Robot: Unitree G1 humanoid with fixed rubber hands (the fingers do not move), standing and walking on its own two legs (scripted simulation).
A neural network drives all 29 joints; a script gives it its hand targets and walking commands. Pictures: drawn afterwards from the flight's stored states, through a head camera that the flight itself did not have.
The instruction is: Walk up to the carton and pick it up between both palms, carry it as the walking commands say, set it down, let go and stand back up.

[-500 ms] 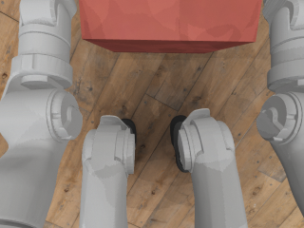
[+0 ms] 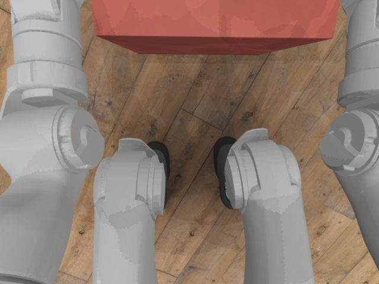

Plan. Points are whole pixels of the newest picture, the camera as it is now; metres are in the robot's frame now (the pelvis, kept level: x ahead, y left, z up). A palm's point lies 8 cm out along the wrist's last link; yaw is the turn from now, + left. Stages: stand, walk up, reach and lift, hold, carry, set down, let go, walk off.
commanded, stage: set down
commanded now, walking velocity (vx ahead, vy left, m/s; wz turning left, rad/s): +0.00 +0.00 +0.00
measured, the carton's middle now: out of the picture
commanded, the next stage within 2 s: none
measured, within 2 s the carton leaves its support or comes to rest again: neither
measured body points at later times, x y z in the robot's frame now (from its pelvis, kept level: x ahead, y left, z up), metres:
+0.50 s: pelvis +0.01 +0.00 -0.01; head +0.39 -0.01 +0.22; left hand +0.61 +0.15 -0.16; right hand +0.58 -0.23 -0.16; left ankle +0.11 +0.10 -0.34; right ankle +0.11 -0.11 -0.34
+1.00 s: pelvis +0.00 -0.01 -0.01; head +0.38 -0.01 +0.23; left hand +0.60 +0.18 -0.17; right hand +0.57 -0.25 -0.17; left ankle +0.11 +0.10 -0.34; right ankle +0.11 -0.10 -0.34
